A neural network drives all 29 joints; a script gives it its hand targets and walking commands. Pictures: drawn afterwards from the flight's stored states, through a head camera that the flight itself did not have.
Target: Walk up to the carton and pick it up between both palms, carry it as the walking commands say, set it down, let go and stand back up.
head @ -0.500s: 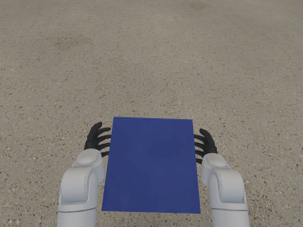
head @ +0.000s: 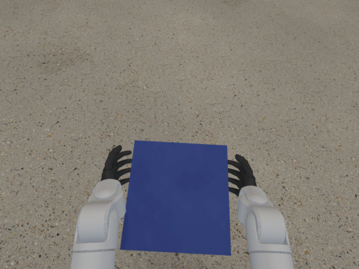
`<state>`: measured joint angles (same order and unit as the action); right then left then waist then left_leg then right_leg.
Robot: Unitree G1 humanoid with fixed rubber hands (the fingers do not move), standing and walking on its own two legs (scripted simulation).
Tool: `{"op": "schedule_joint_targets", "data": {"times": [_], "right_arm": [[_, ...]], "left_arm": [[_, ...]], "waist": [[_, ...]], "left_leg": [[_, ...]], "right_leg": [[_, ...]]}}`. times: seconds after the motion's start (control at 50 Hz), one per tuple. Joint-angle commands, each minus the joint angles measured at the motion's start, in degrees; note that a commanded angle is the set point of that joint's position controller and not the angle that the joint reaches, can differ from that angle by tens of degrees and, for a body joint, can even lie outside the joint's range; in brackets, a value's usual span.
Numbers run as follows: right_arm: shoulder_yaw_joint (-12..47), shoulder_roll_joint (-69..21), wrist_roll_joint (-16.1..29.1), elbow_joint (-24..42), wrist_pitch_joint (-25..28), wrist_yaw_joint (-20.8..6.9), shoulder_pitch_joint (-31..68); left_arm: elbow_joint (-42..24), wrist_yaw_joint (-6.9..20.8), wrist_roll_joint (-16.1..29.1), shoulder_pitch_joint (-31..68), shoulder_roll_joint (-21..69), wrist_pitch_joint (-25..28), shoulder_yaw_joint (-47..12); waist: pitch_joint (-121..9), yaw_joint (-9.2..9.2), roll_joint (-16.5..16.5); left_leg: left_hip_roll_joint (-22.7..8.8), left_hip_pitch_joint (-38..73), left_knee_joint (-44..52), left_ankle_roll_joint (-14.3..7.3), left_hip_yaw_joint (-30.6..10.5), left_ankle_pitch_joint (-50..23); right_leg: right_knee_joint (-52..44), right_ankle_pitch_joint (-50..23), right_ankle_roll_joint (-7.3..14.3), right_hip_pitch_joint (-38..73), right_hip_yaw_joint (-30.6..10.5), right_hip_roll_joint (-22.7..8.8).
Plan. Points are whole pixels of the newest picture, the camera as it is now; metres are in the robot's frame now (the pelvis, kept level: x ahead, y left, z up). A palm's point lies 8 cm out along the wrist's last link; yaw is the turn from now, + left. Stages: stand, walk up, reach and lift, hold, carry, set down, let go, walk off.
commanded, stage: carry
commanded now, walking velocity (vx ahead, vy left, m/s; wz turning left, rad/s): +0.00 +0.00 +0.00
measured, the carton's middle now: (177, 198) +0.29 +0.01 -0.07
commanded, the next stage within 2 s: none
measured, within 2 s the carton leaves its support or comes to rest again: neither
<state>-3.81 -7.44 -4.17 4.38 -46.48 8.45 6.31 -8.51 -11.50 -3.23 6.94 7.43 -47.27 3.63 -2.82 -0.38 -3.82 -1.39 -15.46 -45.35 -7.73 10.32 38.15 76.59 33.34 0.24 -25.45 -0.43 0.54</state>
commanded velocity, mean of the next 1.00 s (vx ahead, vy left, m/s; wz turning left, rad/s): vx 0.00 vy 0.00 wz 0.00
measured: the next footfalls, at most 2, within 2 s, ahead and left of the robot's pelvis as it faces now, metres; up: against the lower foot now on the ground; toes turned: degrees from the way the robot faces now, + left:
right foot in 0.16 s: +0.20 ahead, -0.10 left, +0.00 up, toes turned -4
left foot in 0.36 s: +0.54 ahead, +0.20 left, +0.00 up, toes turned +0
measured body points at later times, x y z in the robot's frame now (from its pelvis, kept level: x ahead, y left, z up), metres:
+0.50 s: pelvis +0.47 +0.19 -0.02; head +0.52 +0.25 +0.43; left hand +0.78 +0.33 +0.00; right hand +0.76 +0.04 +0.01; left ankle +0.51 +0.20 -0.69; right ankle +0.26 +0.01 -0.58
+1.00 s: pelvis +0.79 +0.40 -0.01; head +0.85 +0.46 +0.43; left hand +1.07 +0.56 -0.03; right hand +1.09 +0.27 +0.00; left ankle +0.89 +0.45 -0.70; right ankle +0.64 +0.20 -0.61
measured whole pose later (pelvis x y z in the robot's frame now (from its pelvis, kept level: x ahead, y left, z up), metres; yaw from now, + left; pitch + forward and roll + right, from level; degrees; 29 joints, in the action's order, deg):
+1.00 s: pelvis +0.79 +0.40 -0.01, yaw +0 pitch +1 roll -3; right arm -5.2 -7.9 -4.2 -3.6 -41.6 5.6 10.2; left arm -4.6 -10.0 -6.5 5.7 7.3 -44.5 5.4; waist 6.0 -2.3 4.5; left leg 2.4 -36.6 -53.2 -5.2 0.4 17.7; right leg 74.3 32.2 -2.9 -20.1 -3.4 -3.2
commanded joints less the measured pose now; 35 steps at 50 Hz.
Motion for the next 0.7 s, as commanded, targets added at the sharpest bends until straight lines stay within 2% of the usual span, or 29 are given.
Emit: {"op": "schedule_joint_targets", "data": {"times": [0.0,0.04,0.06,0.08,0.1,0.12,0.14,0.16,0.18,0.2,0.24,0.26,0.28,0.3,0.32,0.34,0.36,0.38,0.4,0.42,0.48,0.54,0.56,0.58,0.6,0.62,0.64,0.66,0.68], "right_arm": [[26.9,-36.4,10.5,12.7,6.9,-11.1,28.8],[29.4,-36.2,11.9,18.0,7.8,-11.0,31.8],[30.2,-36.1,12.6,19.6,8.0,-11.1,32.3],[31.1,-35.9,13.3,22.5,7.8,-11.2,32.7],[31.2,-35.4,13.6,23.2,6.9,-11.2,30.5],[37.3,-41.6,19.4,37.6,4.8,-9.7,30.2],[38.0,-44.5,18.7,34.6,1.2,-9.1,23.4],[25.5,-31.2,10.0,14.5,1.6,-9.6,17.6],[26.8,-33.2,8.0,11.2,1.1,-10.0,12.7],[26.4,-33.7,12.9,16.0,2.3,-10.6,19.0],[22.4,-32.5,12.5,14.1,5.2,-11.7,22.0],[23.5,-32.1,12.2,15.1,6.1,-12.3,25.0],[25.2,-31.7,13.0,16.7,7.2,-12.8,25.7],[25.4,-32.1,11.8,13.4,7.6,-13.0,24.3],[25.6,-34.4,12.3,11.2,8.2,-13.3,25.0],[24.7,-37.7,10.3,3.7,8.2,-14.0,17.1],[22.8,-34.6,8.2,-0.9,9.0,-13.6,16.8],[23.5,-35.6,5.8,1.6,8.9,-13.4,15.2],[26.4,-37.2,7.6,6.6,9.4,-13.6,20.6],[27.4,-37.6,8.4,9.2,9.9,-13.7,24.8],[26.8,-38.8,9.8,11.6,9.9,-13.4,29.4],[29.3,-39.9,9.3,11.5,9.7,-13.7,27.4],[30.8,-41.0,9.8,12.8,9.8,-14.1,28.9],[31.2,-41.7,10.2,13.1,9.6,-14.3,31.0],[31.5,-41.8,10.8,15.2,9.3,-14.5,36.1],[32.2,-41.6,11.3,14.3,8.6,-14.1,36.8],[35.4,-41.2,13.5,16.1,7.6,-14.2,35.8],[37.0,-40.3,14.1,19.0,6.9,-14.1,32.5],[34.5,-34.7,12.2,17.3,5.6,-13.1,28.0]], "left_arm": [[2.9,11.5,8.0,20.6,42.2,4.4,-29.7],[1.9,11.7,8.9,19.7,44.0,5.1,-30.9],[-0.2,11.6,9.3,18.7,44.7,5.4,-31.8],[-1.7,11.4,10.3,17.7,47.0,5.1,-33.1],[-5.6,11.2,10.8,19.2,47.6,4.9,-33.6],[-22.4,10.2,16.8,22.6,53.6,3.3,-38.6],[-18.8,10.0,16.7,19.6,55.4,0.4,-38.5],[1.3,10.9,7.1,9.2,40.7,-0.3,-26.7],[8.9,10.9,5.8,1.4,41.9,-0.2,-27.9],[-0.9,10.1,8.8,12.7,41.8,1.0,-28.9],[-4.5,9.9,6.8,17.4,43.8,2.4,-32.4],[-8.0,10.3,7.4,23.6,43.3,3.6,-33.7],[-12.0,11.2,9.3,28.0,43.6,4.0,-34.9],[-14.3,11.8,9.9,28.5,40.8,4.9,-34.9],[-15.9,11.5,11.0,32.9,39.7,5.5,-34.8],[-12.9,11.4,10.2,29.0,39.6,6.5,-34.4],[-7.3,11.2,8.1,26.7,36.8,7.5,-34.0],[-5.0,11.3,6.1,19.8,38.1,7.6,-34.2],[-6.7,11.7,6.3,25.1,40.5,8.2,-35.1],[-1.9,12.3,6.0,23.7,43.2,7.5,-34.4],[-3.8,13.0,8.6,29.9,42.9,7.1,-35.4],[2.0,13.6,5.4,20.2,44.3,7.0,-33.0],[2.9,14.0,5.2,18.5,45.9,7.1,-32.8],[3.9,13.9,4.6,17.9,46.8,6.7,-32.2],[2.8,14.1,5.4,18.5,47.3,6.2,-32.1],[0.1,14.2,6.9,19.2,46.9,5.1,-31.9],[0.4,14.8,6.7,21.8,51.0,5.9,-32.0],[5.9,14.1,6.8,12.1,48.9,6.4,-30.0],[8.5,14.6,8.1,10.0,47.0,4.6,-31.6]], "waist": [[-18.0,1.68,-10.7],[-15.7,1.88,-9.4],[-16.3,1.04,-10.0],[-15.6,-0.59,-10.1],[-17.2,-3.95,-6.2],[-21.9,-9.64,10.2],[-23.9,-7.51,47.2],[-30.4,-5.15,38.6],[-23.1,-8.86,30.3],[-22.8,-7.73,15.8],[-13.3,-6.49,5.2],[-11.7,-5.19,1.8],[-12.3,-2.03,-4.0],[-23.4,-1.52,-2.2],[-32.1,-0.18,0.4],[-32.8,-0.45,-10.5],[-33.6,-1.90,-26.5],[-34.4,-2.03,-18.6],[-35.3,-1.49,-19.8],[-34.5,-1.10,-16.6],[-31.5,-0.59,-14.6],[-25.5,-0.03,-11.7],[-24.7,-0.38,-13.0],[-21.8,-1.20,-17.8],[-19.4,-5.62,-18.8],[-12.7,-11.81,-8.2],[-12.2,-9.40,61.8],[-20.1,-6.70,58.2],[-17.9,-4.95,41.7]], "left_leg": [[-9.4,46.5,11.6,14.4,-14.0,-124.2],[-4.5,42.1,12.9,17.4,-8.1,-131.4],[-1.5,37.9,11.6,21.3,-2.4,-144.4],[3.8,27.3,7.9,30.0,8.2,-161.3],[7.6,9.5,-14.8,39.0,13.4,-179.6],[11.7,-14.5,-60.1,39.9,8.4,-147.8],[11.2,-49.3,-101.0,24.9,-13.3,1.7],[11.2,-61.5,-103.4,13.8,-26.6,23.3],[9.4,-71.7,-99.2,10.7,-27.4,30.9],[4.5,-74.3,-84.7,9.1,-30.8,29.9],[-2.6,-74.1,-64.6,6.5,-31.5,41.0],[-6.4,-58.8,-43.2,7.0,-28.5,30.7],[-8.9,-38.5,-8.0,7.4,-21.8,7.3],[-1.1,-5.7,10.2,10.7,-8.5,-26.5],[0.1,14.2,20.0,13.7,-5.3,-55.6],[-4.0,16.5,16.7,12.8,-18.9,-64.7],[-12.0,24.7,17.0,11.2,-36.7,-95.3],[-11.9,30.2,11.4,10.8,-32.1,-106.7],[-12.2,30.7,8.2,13.0,-28.2,-103.9],[-11.9,31.6,7.8,12.0,-26.6,-96.3],[-10.0,30.7,10.5,11.3,-25.1,-102.5],[-6.4,31.6,15.4,18.5,-17.6,-112.0],[-3.8,31.0,16.5,25.1,-11.6,-120.1],[0.1,26.1,17.6,35.2,-3.1,-132.5],[8.7,12.1,2.8,50.6,9.8,-152.4],[19.2,-10.1,-47.0,66.6,16.0,-184.0],[12.6,-35.9,-106.9,40.9,-12.5,-11.1],[4.3,-54.4,-103.4,21.9,-35.7,34.8],[5.2,-63.3,-93.3,12.1,-42.1,43.7]], "right_leg": [[10.3,10.0,-1.6,-37.9,11.5,3.8],[3.5,12.4,-1.3,-35.0,17.5,6.9],[-3.2,13.3,-1.1,-27.5,22.2,9.8],[-21.2,14.8,-2.3,-13.0,30.6,13.7],[-42.5,10.6,-2.7,11.0,36.1,15.2],[-56.8,-16.7,4.2,38.9,28.2,7.4],[-41.2,-75.4,19.3,55.4,-14.6,-17.7],[-31.2,-113.4,26.5,60.3,-36.4,-21.9],[-39.0,-113.3,20.5,61.3,-43.3,-20.2],[-34.2,-87.8,17.9,62.4,-44.8,-22.8],[-30.4,-72.3,13.9,45.1,-41.6,-22.0],[-33.9,-67.0,11.2,29.8,-32.8,-20.2],[-37.4,-56.9,6.8,18.5,-18.6,-16.2],[-30.0,-49.5,2.7,12.3,-0.7,-6.6],[-17.5,-39.6,-0.3,10.0,5.8,-4.6],[-2.0,-12.9,-3.7,4.3,4.2,0.6],[11.7,-0.4,-5.5,-5.4,0.9,8.1],[7.0,-3.2,-3.9,-3.4,-3.7,4.1],[9.7,-9.4,-4.5,-6.4,-2.7,1.8],[9.1,-8.9,-4.5,-10.4,-3.0,0.0],[3.5,-9.9,-3.5,-9.7,-0.3,-1.1],[-0.2,-6.5,-2.5,-11.9,6.3,1.3],[-4.0,-1.1,-2.5,-9.5,10.2,1.8],[-12.8,7.1,-3.0,-3.2,16.9,2.9],[-34.2,16.6,0.3,13.7,23.4,2.3],[-67.0,18.9,7.0,32.6,25.8,0.7],[-64.4,-38.6,12.1,36.8,-0.4,-16.2],[-39.6,-72.2,13.5,44.3,-18.4,-22.3],[-36.1,-85.3,11.7,46.0,-31.2,-21.6]]}}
